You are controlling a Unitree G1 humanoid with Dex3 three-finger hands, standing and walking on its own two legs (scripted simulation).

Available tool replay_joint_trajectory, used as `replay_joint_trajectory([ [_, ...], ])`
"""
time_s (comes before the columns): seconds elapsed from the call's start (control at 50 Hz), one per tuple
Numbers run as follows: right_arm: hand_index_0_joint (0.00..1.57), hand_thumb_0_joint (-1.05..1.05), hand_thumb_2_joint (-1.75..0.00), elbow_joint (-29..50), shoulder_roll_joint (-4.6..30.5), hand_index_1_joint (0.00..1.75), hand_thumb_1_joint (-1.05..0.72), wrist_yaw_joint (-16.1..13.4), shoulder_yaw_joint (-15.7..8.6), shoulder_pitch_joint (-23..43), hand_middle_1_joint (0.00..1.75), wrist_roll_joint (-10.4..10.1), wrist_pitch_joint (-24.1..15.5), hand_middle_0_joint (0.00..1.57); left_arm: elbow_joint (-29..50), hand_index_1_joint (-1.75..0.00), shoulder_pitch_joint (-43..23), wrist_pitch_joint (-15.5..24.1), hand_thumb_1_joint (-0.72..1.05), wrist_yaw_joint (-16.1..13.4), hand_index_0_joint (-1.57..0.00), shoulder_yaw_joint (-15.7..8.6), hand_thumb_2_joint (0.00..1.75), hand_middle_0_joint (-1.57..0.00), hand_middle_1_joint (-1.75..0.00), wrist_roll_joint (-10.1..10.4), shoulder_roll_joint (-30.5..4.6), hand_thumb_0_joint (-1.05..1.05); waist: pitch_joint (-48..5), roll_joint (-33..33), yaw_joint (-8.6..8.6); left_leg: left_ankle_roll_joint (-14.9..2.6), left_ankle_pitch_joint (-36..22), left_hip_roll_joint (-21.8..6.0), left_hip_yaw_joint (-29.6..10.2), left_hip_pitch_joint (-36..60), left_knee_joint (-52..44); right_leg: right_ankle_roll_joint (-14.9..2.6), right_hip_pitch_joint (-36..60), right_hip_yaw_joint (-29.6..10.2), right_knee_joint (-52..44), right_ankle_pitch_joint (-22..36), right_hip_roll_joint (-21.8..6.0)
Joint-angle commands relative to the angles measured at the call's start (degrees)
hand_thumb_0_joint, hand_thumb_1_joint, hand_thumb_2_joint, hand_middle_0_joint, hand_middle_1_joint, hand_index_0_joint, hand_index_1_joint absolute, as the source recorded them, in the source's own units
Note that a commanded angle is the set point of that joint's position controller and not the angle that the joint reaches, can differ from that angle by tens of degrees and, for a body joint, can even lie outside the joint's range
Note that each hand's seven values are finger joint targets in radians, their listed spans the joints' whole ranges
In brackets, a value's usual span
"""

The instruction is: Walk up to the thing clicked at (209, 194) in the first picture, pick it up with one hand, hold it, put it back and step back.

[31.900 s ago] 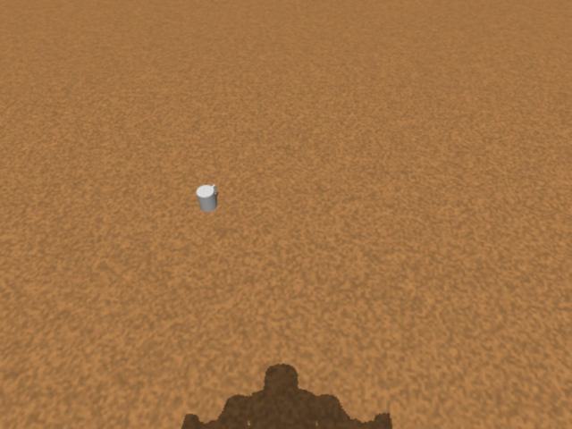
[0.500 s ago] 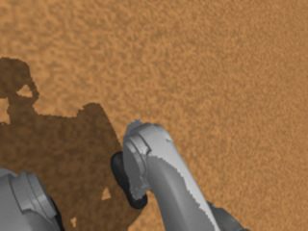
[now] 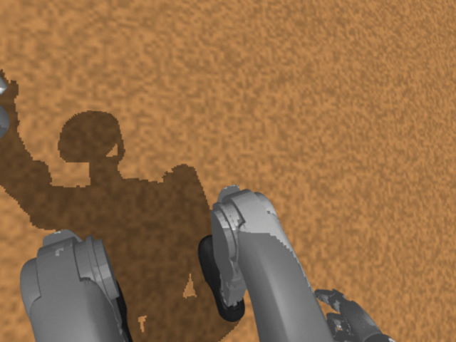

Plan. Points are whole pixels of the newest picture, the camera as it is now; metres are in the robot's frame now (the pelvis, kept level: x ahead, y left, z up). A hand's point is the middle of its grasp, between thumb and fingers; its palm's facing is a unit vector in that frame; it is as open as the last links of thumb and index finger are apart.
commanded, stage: lift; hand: left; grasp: from above
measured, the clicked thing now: out of the picture +0.53 +0.30 -0.22
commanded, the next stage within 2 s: hold in 1.82 s
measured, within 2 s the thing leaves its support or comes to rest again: neither
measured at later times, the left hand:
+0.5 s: hand out of the picture +0.48 +0.31 -0.11, palm faces -0.48 -0.13 -0.87, open 10.5 cm
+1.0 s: hand out of the picture +0.38 +0.31 +0.08, palm faces -0.46 -0.16 -0.87, open 10.5 cm
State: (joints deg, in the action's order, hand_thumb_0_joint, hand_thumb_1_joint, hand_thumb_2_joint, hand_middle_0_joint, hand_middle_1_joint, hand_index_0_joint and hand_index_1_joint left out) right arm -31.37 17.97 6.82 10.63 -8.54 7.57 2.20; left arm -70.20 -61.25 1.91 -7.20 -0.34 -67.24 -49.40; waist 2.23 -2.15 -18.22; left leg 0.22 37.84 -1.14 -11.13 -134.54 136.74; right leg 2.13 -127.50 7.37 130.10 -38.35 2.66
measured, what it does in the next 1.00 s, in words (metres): rises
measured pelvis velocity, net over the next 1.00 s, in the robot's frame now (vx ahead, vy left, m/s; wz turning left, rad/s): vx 0.00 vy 0.00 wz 0.13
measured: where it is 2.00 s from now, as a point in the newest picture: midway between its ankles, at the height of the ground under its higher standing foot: (174, 314)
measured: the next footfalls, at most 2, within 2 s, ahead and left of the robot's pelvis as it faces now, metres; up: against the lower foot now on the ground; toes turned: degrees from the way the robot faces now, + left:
none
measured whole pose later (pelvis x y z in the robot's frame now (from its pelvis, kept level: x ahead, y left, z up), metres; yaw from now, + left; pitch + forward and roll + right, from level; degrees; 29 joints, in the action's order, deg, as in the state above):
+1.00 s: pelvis +0.00 +0.00 +0.17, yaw +8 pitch +31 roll -5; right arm -36.4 13.5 -0.6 1.3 -8.8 -0.5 5.7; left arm -46.6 -35.4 1.0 0.3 4.2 -55.9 -34.2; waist -9.4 2.6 -7.4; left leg -0.7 34.0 -1.9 -3.7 -101.8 104.5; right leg 2.1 -97.9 1.8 101.4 -34.7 1.2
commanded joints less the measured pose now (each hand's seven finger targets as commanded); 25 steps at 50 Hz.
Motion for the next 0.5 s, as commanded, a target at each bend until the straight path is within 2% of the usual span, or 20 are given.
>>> replay_joint_trajectory([
  [0.0, 0.2, 0.0, -0.9, -0.55, 15.82, 0.3, -0.9, -1.87, -5.39, -13.88, 0.3, -0.09, 1.37, 0.2, 13.47, -0.94, -24.96, 0.84, 0.71, -2.04, -0.98, -2.52, 0.88, -0.93, -1.0, 0.48, -15.31, 0.0, -44.35, 27.12, -1.68, -0.22, -14.11, -0.06, 5.97, 33.7, -12.75, -5.46, 21.72, 3.16, -13.14, 14.36, 2.02],
  [0.06, 0.2, 0.0, -0.9, -0.38, 15.85, 0.3, -0.9, -2.58, -5.2, -13.58, 0.3, -0.21, 1.61, 0.2, 13.32, -0.94, -26.02, 1.54, 0.68, -1.91, -0.97, -2.48, 0.9, -0.92, -0.99, 0.38, -15.47, 0.0, -43.91, 26.48, -2.01, -0.31, -12.79, 0.13, 6.09, 33.48, -12.76, -5.65, 20.63, 3.13, -13.54, 13.05, 1.92],
  [0.08, 0.2, 0.0, -0.91, -0.47, 15.87, 0.3, -0.93, -2.73, -5.23, -13.72, 0.3, -0.27, 1.65, 0.2, 12.9, -0.96, -25.69, 1.75, 0.65, -2.07, -0.97, -2.65, 0.82, -0.9, -1.04, 0.52, -15.54, 0.0, -42.73, 26.48, -1.84, -0.39, -12.33, 0.4, 6.38, 32.49, -12.9, -5.61, 20.98, 2.96, -13.92, 12.81, 1.73],
  [0.1, 0.2, 0.0, -0.89, -0.26, 15.57, 0.3, -0.89, -2.88, -5.32, -13.94, 0.3, -0.25, 1.75, 0.2, 14.05, -0.88, -26.11, 1.97, 0.57, -2.05, -0.89, -3.02, 0.8, -0.82, -0.96, 0.48, -16.34, 0.0, -45.34, 25.88, -1.39, -0.46, -12.37, 0.22, 6.37, 33.03, -13.29, -5.47, 22.38, 2.73, -13.97, 12.84, 1.93],
  [0.12, 0.2, 0.0, -0.91, 0.38, 15.69, 0.3, -0.92, -3.1, -5.48, -13.48, 0.3, -0.49, 1.84, 0.2, 14.64, -0.94, -25.36, 2.0, 0.6, -2.11, -0.93, -4.2, 0.78, -0.87, -1.01, 0.36, -18.19, 0.0, -47.3, 26.46, 0.09, -0.44, -12.63, 0.37, 6.69, 33.95, -13.83, -5.57, 22.82, 2.46, -13.97, 12.79, 1.84],
  [0.14, 0.2, 0.0, -0.9, 0.16, 15.63, 0.3, -0.92, -3.19, -5.87, -13.97, 0.3, -0.58, 1.89, 0.2, 13.79, -0.96, -24.61, 1.73, 0.64, -1.84, -0.93, -3.8, 0.8, -0.85, -1.05, 0.78, -16.66, 0.0, -46.68, 27.19, -0.32, -0.53, -13.55, 0.43, 7.01, 35.06, -13.95, -5.3, 22.66, 2.58, -14.5, 13.76, 1.57],
  [0.16, 0.2, 0.0, -0.9, 0.12, 15.22, 0.3, -0.92, -3.12, -5.79, -14.17, 0.3, -0.47, 2.03, 0.2, 15.2, -0.98, -25.13, 1.76, 0.65, -1.42, -0.93, -3.02, 0.8, -0.85, -1.07, 1.25, -15.48, 0.0, -48.68, 27.75, -0.36, -0.41, -14.31, 0.15, 6.9, 36.2, -14.24, -5.33, 23.87, 2.31, -14.34, 14.39, 1.71],
  [0.18, 0.2, 0.0, -0.91, -0.17, 15.85, 0.3, -0.92, -3.25, -6.21, -14.93, 0.3, -0.84, 2.09, 0.2, 15.74, -1.0, -25.21, 1.53, 0.65, -1.05, -0.94, -3.43, 0.85, -0.85, -1.09, 1.47, -15.66, 0.0, -48.98, 27.74, -0.17, -0.52, -15.08, 0.48, 6.97, 37.01, -14.7, -5.4, 23.1, 2.59, -14.74, 15.01, 1.51],
  [0.22, 0.2, 0.0, -0.91, -0.2, 15.73, 0.3, -0.92, -3.49, -6.75, -14.81, 0.3, -1.28, 2.54, 0.2, 17.24, -1.0, -24.5, 1.03, 0.67, -0.27, -0.95, -4.16, 0.85, -0.87, -1.08, 2.48, -16.99, 0.0, -51.28, 28.8, 1.29, -0.6, -16.07, 0.33, 7.18, 38.77, -15.36, -5.41, 23.53, 1.88, -15.02, 15.57, 1.54],
  [0.26, 0.2, 0.0, -0.9, -0.3, 15.64, 0.3, -0.91, -3.51, -7.25, -15.32, 0.3, -1.5, 2.93, 0.2, 16.49, -1.02, -22.5, 0.63, 0.71, 0.89, -0.97, -3.62, 0.9, -0.89, -1.11, 2.98, -15.13, 0.0, -49.88, 27.98, 1.07, -0.7, -15.69, 0.49, 7.25, 38.41, -16.14, -5.45, 23.57, 1.95, -15.9, 15.25, 1.31],
  [0.28, 0.2, 0.0, -0.9, -0.15, 14.88, 0.3, -0.91, -3.52, -7.19, -15.3, 0.3, -1.65, 3.2, 0.2, 19.43, -1.01, -23.32, 0.75, 0.71, 1.41, -0.97, -3.59, 0.9, -0.89, -1.1, 3.3, -15.56, 0.0, -52.27, 27.97, 1.38, -0.88, -15.67, 0.31, 7.36, 39.12, -16.49, -5.3, 25.21, 1.51, -16.18, 15.51, 1.42],
  [0.32, 0.2, 0.0, -0.9, -0.21, 15.31, 0.3, -0.91, -3.83, -8.0, -15.24, 0.3, -2.23, 3.65, 0.2, 20.57, -1.0, -21.04, 0.66, 0.72, 2.01, -0.98, -4.85, 0.89, -0.91, -1.08, 3.2, -16.93, 0.0, -52.57, 28.27, 3.16, -0.91, -16.45, 0.66, 7.62, 40.68, -17.77, -5.44, 24.77, 1.41, -17.01, 15.62, 1.11],
  [0.34, 0.2, 0.0, -0.9, 0.01, 14.65, 0.3, -0.91, -3.78, -8.13, -15.37, 0.3, -2.29, 3.78, 0.2, 21.98, -0.99, -21.23, 0.8, 0.73, 2.41, -0.99, -4.15, 0.9, -0.92, -1.07, 3.63, -15.5, 0.0, -53.86, 28.23, 2.79, -0.95, -16.56, 0.44, 7.56, 41.48, -18.06, -5.33, 25.8, 1.07, -17.21, 15.85, 1.21],
  [0.38, 0.2, 0.0, -0.9, -0.37, 15.01, 0.3, -0.91, -3.95, -8.83, -15.65, 0.3, -2.76, 4.06, 0.2, 21.77, -0.98, -18.56, 0.85, 0.72, 3.03, -0.99, -4.72, 0.89, -0.91, -1.06, 4.01, -15.17, 0.0, -52.43, 26.39, 3.22, -1.11, -17.01, 0.84, 7.59, 41.75, -18.91, -5.47, 25.19, 1.17, -18.2, 15.99, 0.93],
  [0.42, 0.2, 0.0, -0.9, -0.02, 14.41, 0.3, -0.91, -4.27, -9.31, -15.23, 0.3, -3.21, 4.2, 0.2, 25.77, -0.96, -18.96, 1.44, 0.7, 3.66, -0.97, -4.62, 0.88, -0.9, -1.04, 5.05, -14.56, 0.0, -53.5, 26.37, 3.51, -1.34, -15.66, 0.99, 7.83, 42.11, -20.04, -5.52, 25.59, 0.67, -19.37, 14.97, 0.75],
  [0.46, 0.2, 0.0, -0.9, 0.06, 14.07, 0.3, -0.91, -4.57, -10.01, -14.86, 0.3, -3.66, 4.36, 0.2, 26.69, -0.98, -16.57, 1.56, 0.67, 3.86, -0.95, -5.52, 0.89, -0.88, -1.05, 5.39, -15.06, 0.0, -54.54, 25.57, 5.09, -1.46, -15.34, 1.12, 8.23, 43.4, -21.56, -5.51, 26.39, 0.11, -20.45, 14.36, 0.62],
  [0.48, 0.2, 0.0, -0.9, 0.17, 13.03, 0.3, -0.9, -4.61, -10.04, -14.9, 0.3, -4.0, 4.38, 0.2, 28.8, -0.96, -16.84, 1.63, 0.67, 3.9, -0.95, -4.9, 0.88, -0.88, -1.03, 6.04, -13.75, 0.0, -56.28, 26.33, 5.41, -1.52, -15.1, 0.98, 8.3, 45.14, -22.91, -5.28, 27.04, -0.23, -20.91, 14.23, 0.59],
])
